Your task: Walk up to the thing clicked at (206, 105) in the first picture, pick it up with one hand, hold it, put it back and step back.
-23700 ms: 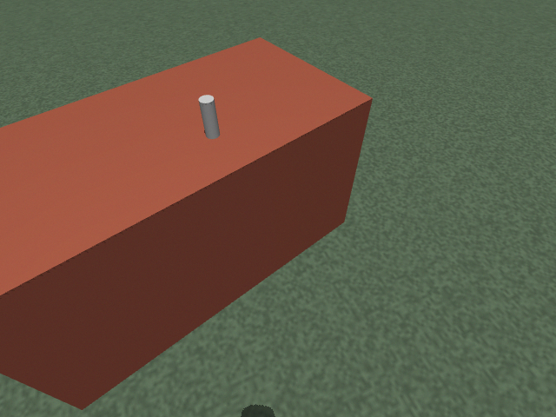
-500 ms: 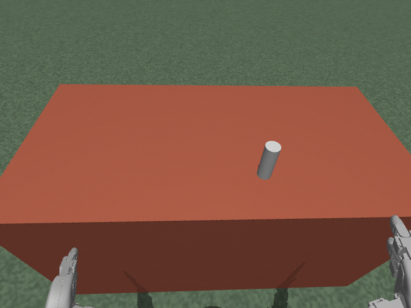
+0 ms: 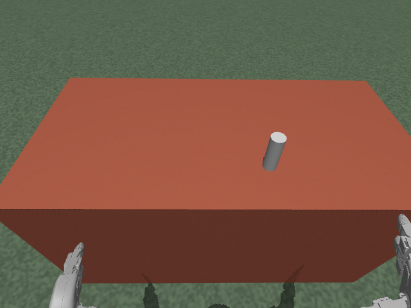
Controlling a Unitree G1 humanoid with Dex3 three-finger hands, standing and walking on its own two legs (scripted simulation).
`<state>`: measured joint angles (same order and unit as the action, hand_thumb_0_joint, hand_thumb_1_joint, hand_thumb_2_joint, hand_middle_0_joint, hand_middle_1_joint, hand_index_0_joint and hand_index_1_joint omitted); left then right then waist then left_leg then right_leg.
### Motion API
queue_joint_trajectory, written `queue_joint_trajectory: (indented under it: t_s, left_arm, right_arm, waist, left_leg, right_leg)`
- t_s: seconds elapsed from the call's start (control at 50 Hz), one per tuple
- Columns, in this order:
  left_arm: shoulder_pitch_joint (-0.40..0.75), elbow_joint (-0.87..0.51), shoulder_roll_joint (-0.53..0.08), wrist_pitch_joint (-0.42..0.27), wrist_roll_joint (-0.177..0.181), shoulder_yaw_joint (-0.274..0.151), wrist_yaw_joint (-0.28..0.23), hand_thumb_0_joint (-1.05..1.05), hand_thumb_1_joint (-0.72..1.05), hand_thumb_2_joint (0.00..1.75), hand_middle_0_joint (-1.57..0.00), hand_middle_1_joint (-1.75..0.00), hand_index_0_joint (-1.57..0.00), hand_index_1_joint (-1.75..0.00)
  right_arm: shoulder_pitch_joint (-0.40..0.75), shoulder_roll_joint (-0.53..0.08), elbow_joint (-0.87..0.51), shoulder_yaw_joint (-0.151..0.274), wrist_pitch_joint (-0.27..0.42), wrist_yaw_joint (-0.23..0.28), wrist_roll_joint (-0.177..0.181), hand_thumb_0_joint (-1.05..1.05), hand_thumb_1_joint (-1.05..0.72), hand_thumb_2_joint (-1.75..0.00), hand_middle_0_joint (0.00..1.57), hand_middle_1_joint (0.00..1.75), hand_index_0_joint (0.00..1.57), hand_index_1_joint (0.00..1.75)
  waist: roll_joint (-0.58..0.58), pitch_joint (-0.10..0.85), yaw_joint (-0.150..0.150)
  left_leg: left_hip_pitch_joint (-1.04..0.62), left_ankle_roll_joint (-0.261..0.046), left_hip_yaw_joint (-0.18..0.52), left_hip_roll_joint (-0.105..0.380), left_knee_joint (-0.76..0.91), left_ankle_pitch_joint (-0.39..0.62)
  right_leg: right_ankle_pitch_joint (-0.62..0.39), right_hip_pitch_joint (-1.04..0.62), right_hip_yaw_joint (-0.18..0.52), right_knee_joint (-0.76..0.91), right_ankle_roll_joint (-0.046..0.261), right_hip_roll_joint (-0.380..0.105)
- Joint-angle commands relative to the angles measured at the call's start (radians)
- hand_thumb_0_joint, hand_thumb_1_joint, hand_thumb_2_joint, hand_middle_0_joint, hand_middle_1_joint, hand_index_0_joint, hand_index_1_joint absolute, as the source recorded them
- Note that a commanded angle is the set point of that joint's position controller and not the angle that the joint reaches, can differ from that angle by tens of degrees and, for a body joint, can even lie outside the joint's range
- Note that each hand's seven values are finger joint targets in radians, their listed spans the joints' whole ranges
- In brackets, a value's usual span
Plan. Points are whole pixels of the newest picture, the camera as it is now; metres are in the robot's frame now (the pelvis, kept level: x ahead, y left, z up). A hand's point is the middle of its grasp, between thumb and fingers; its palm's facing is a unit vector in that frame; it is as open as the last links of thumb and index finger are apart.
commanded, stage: home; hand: right
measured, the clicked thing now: (273, 152) +0.51 -0.16 -0.03
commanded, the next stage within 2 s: none
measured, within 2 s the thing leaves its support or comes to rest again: neither
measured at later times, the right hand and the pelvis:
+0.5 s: hand (307, 290) +0.18 -0.18 -0.06, palm faces +0.08 +0.97 -0.21, open 17.2 cm; pelvis +0.00 -0.01 -0.01, yaw +0 degrees
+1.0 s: hand (303, 284) +0.19 -0.18 -0.07, palm faces +0.09 +0.97 -0.23, open 17.1 cm; pelvis +0.02 +0.00 -0.02, yaw +0 degrees
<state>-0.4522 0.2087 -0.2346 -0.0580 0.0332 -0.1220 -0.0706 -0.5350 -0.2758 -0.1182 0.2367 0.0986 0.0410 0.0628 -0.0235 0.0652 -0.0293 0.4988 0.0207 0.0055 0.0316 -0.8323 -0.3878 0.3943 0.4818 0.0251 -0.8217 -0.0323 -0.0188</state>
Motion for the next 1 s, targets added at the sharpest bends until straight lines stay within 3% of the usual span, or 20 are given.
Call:
queue_joint_trajectory:
  t_s: [0.0, 0.04, 0.06, 0.08, 0.1, 0.12, 0.2, 0.28, 0.3, 0.38, 0.42, 0.56, 0.58, 0.62, 0.66, 0.7, 0.86, 0.92, 0.94, 0.98]
  left_arm:
    - [0.085, -0.160, -0.025, -0.062, -0.004, 0.051, 0.000, 0.00, 0.01, 0.48, -0.12, -0.18, -0.13, -0.18]
    - [0.122, -0.158, 0.004, -0.066, -0.009, 0.107, 0.001, 0.00, 0.17, 0.54, -0.14, -0.19, -0.14, -0.19]
    - [0.109, -0.155, -0.027, -0.066, -0.013, 0.082, -0.005, 0.00, 0.25, 0.56, -0.14, -0.20, -0.14, -0.20]
    - [0.108, -0.150, -0.038, -0.065, -0.016, 0.075, -0.008, 0.00, 0.33, 0.57, -0.14, -0.20, -0.14, -0.20]
    - [0.099, -0.163, -0.073, -0.066, -0.017, 0.043, -0.011, 0.00, 0.39, 0.61, -0.15, -0.21, -0.15, -0.21]
    - [0.084, -0.148, -0.106, -0.062, -0.019, 0.013, -0.017, 0.00, 0.40, 0.61, -0.15, -0.21, -0.15, -0.21]
    - [0.075, -0.185, -0.132, -0.051, -0.015, -0.012, -0.026, 0.00, 0.52, 0.68, -0.16, -0.23, -0.16, -0.23]
    - [0.114, -0.219, -0.074, -0.039, -0.014, 0.054, -0.027, 0.00, 0.65, 0.76, -0.18, -0.25, -0.17, -0.26]
    - [0.089, -0.162, -0.024, -0.032, -0.016, 0.101, -0.021, 0.00, 0.64, 0.75, -0.17, -0.25, -0.17, -0.25]
    - [0.095, -0.188, -0.037, -0.018, -0.017, 0.095, -0.024, 0.00, 0.71, 0.79, -0.18, -0.26, -0.18, -0.27]
    - [0.093, -0.206, -0.049, -0.011, -0.015, 0.086, -0.021, 0.00, 0.74, 0.81, -0.18, -0.27, -0.18, -0.27]
    - [0.077, -0.238, -0.077, 0.019, -0.009, 0.049, -0.016, 0.00, 0.88, 0.89, -0.20, -0.29, -0.20, -0.29]
    - [0.105, -0.283, -0.080, 0.016, -0.008, 0.057, -0.016, 0.00, 0.87, 0.88, -0.20, -0.29, -0.20, -0.29]
    - [0.044, -0.221, -0.063, 0.030, -0.007, 0.063, -0.016, 0.00, 0.89, 0.89, -0.20, -0.29, -0.20, -0.30]
    - [0.084, -0.302, -0.064, 0.026, -0.005, 0.072, -0.020, 0.00, 0.89, 0.90, -0.20, -0.30, -0.20, -0.30]
    - [0.032, -0.254, -0.063, 0.038, -0.007, 0.066, -0.022, 0.00, 0.89, 0.90, -0.20, -0.30, -0.20, -0.30]
    - [0.044, -0.287, -0.066, 0.047, -0.008, 0.068, -0.023, 0.00, 0.90, 0.90, -0.20, -0.30, -0.20, -0.30]
    - [0.061, -0.311, -0.059, 0.048, -0.006, 0.078, -0.023, 0.00, 0.90, 0.90, -0.20, -0.30, -0.20, -0.30]
    - [0.042, -0.298, -0.065, 0.050, -0.007, 0.065, -0.024, 0.00, 0.90, 0.90, -0.20, -0.30, -0.20, -0.30]
    - [0.019, -0.281, -0.060, 0.055, -0.010, 0.065, -0.023, 0.00, 0.90, 0.90, -0.20, -0.30, -0.20, -0.30]
  right_arm:
    - [0.056, -0.074, -0.148, -0.011, 0.056, 0.005, -0.011, 0.00, 0.54, -0.06, 0.05, 0.05, 0.05, 0.05]
    - [0.058, -0.046, -0.102, -0.064, 0.051, 0.004, -0.019, 0.00, 0.53, -0.07, 0.06, 0.06, 0.06, 0.06]
    - [0.063, -0.062, -0.087, -0.053, 0.046, 0.007, -0.025, 0.00, 0.52, -0.07, 0.06, 0.06, 0.06, 0.06]
    - [0.062, -0.031, -0.050, -0.094, 0.040, 0.005, -0.027, 0.00, 0.51, -0.08, 0.06, 0.06, 0.06, 0.06]
    - [0.062, -0.028, -0.029, -0.099, 0.034, 0.005, -0.027, 0.00, 0.52, -0.08, 0.06, 0.06, 0.06, 0.06]
    - [0.064, -0.055, -0.015, -0.075, 0.023, 0.011, -0.032, 0.00, 0.51, -0.08, 0.06, 0.06, 0.06, 0.06]
    - [0.125, -0.054, 0.023, -0.101, -0.014, 0.019, -0.040, 0.00, 0.52, -0.08, 0.06, 0.06, 0.06, 0.06]
    - [0.171, -0.025, 0.051, -0.151, -0.039, 0.030, -0.043, 0.00, 0.52, -0.07, 0.06, 0.06, 0.06, 0.06]
    - [0.140, -0.013, 0.081, -0.158, -0.047, 0.029, -0.044, 0.00, 0.51, -0.08, 0.06, 0.06, 0.06, 0.06]
    - [0.136, -0.038, 0.046, -0.153, -0.056, 0.037, -0.043, 0.00, 0.49, -0.09, 0.06, 0.06, 0.06, 0.06]
    - [0.107, -0.019, 0.056, -0.183, -0.068, 0.036, -0.039, 0.00, 0.51, -0.08, 0.06, 0.06, 0.06, 0.06]
    - [0.103, -0.011, 0.067, -0.192, -0.091, 0.037, -0.039, 0.00, 0.48, -0.09, 0.06, 0.06, 0.06, 0.06]
    - [0.122, 0.002, 0.052, -0.205, -0.094, 0.036, -0.038, 0.00, 0.50, -0.08, 0.06, 0.06, 0.06, 0.06]
    - [0.112, -0.031, 0.052, -0.167, -0.095, 0.040, -0.039, 0.00, 0.49, -0.09, 0.06, 0.06, 0.06, 0.06]
    - [0.142, -0.004, 0.035, -0.198, -0.101, 0.037, -0.038, 0.00, 0.48, -0.10, 0.06, 0.07, 0.06, 0.07]
    - [0.129, -0.034, 0.029, -0.167, -0.107, 0.040, -0.038, 0.00, 0.50, -0.08, 0.06, 0.06, 0.06, 0.06]
    - [0.103, -0.022, 0.019, -0.171, -0.129, 0.042, -0.037, 0.00, 0.48, -0.10, 0.06, 0.07, 0.06, 0.07]
    - [0.094, -0.020, 0.012, -0.176, -0.134, 0.041, -0.036, 0.00, 0.49, -0.09, 0.06, 0.06, 0.06, 0.06]
    - [0.099, -0.014, 0.009, -0.181, -0.135, 0.042, -0.037, 0.00, 0.47, -0.10, 0.06, 0.07, 0.06, 0.07]
    - [0.084, -0.034, -0.007, -0.158, -0.133, 0.042, -0.038, 0.00, 0.46, -0.10, 0.06, 0.07, 0.06, 0.07]
  waist:
    - [0.009, 0.012, 0.000]
    - [0.012, 0.011, 0.000]
    - [0.009, 0.041, 0.008]
    - [0.019, 0.048, 0.023]
    - [0.024, 0.071, 0.032]
    - [0.016, 0.097, 0.034]
    - [0.035, 0.118, 0.046]
    - [0.010, 0.101, 0.033]
    - [-0.009, 0.077, 0.017]
    - [-0.036, 0.126, 0.014]
    - [-0.028, 0.112, 0.023]
    - [0.040, 0.119, 0.038]
    - [0.028, 0.132, 0.042]
    - [0.022, 0.114, 0.030]
    - [0.060, 0.143, 0.049]
    - [0.044, 0.148, 0.044]
    - [0.033, 0.159, 0.033]
    - [0.041, 0.136, 0.023]
    - [0.030, 0.133, 0.039]
    - [0.010, 0.155, 0.026]
  left_leg:
    - [-0.001, -0.018, -0.052, -0.029, 0.157, 0.001]
    - [0.011, -0.019, -0.052, -0.030, 0.142, 0.000]
    - [0.013, -0.019, -0.048, -0.029, 0.133, 0.013]
    - [0.019, -0.018, -0.051, -0.031, 0.122, 0.026]
    - [0.016, -0.018, -0.053, -0.032, 0.116, 0.033]
    - [0.015, -0.017, -0.052, -0.031, 0.110, 0.046]
    - [0.026, -0.016, -0.059, -0.034, 0.093, 0.056]
    - [0.029, -0.021, -0.061, -0.032, 0.080, 0.029]
    - [0.039, -0.022, -0.058, -0.030, 0.079, 0.014]
    - [0.007, -0.023, -0.055, -0.027, 0.081, 0.060]
    - [0.017, -0.022, -0.059, -0.032, 0.074, 0.078]
    - [0.036, -0.018, -0.064, -0.035, 0.063, 0.086]
    - [0.040, -0.019, -0.059, -0.034, 0.062, 0.089]
    - [0.046, -0.019, -0.059, -0.032, 0.058, 0.091]
    - [0.035, -0.013, -0.052, -0.030, 0.065, 0.119]
    - [0.037, -0.013, -0.046, -0.025, 0.059, 0.146]
    - [0.033, -0.013, -0.045, -0.024, 0.034, 0.179]
    - [0.046, -0.014, -0.045, -0.023, 0.044, 0.130]
    - [0.060, -0.014, -0.043, -0.026, 0.043, 0.127]
    - [0.046, -0.016, -0.046, -0.024, 0.033, 0.142]
  right_leg:
    - [-0.020, 0.041, -0.062, 0.142, 0.030, 0.023]
    - [-0.018, 0.066, -0.061, 0.133, 0.031, 0.022]
    - [-0.026, 0.056, -0.063, 0.124, 0.031, 0.022]
    - [-0.036, 0.054, -0.060, 0.117, 0.031, 0.020]
    - [-0.036, 0.048, -0.057, 0.114, 0.033, 0.019]
    - [-0.045, 0.039, -0.055, 0.108, 0.032, 0.019]
    - [-0.054, 0.025, -0.043, 0.100, 0.032, 0.013]
    - [-0.022, 0.061, -0.032, 0.099, 0.027, 0.008]
    - [-0.010, 0.086, -0.036, 0.097, 0.026, 0.011]
    - [-0.060, 0.065, -0.054, 0.079, 0.024, 0.019]
    - [-0.079, 0.071, -0.052, 0.079, 0.024, 0.014]
    - [-0.090, 0.071, -0.046, 0.067, 0.028, 0.008]
    - [-0.090, 0.067, -0.050, 0.063, 0.029, 0.010]
    - [-0.096, 0.075, -0.050, 0.057, 0.028, 0.012]
    - [-0.115, 0.065, -0.057, 0.038, 0.035, 0.015]
    - [-0.138, 0.065, -0.062, 0.028, 0.035, 0.020]
    - [-0.175, 0.074, -0.061, 0.015, 0.030, 0.019]
    - [-0.129, 0.100, -0.061, 0.021, 0.033, 0.020]
    - [-0.123, 0.092, -0.062, 0.021, 0.032, 0.019]
    - [-0.141, 0.088, -0.059, 0.013, 0.028, 0.020]
